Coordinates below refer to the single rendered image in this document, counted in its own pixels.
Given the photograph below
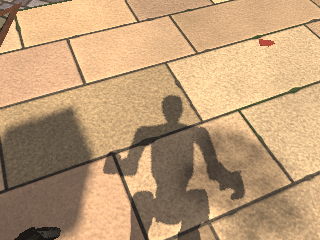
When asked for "robot left hand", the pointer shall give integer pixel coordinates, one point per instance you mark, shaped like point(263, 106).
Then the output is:
point(48, 233)

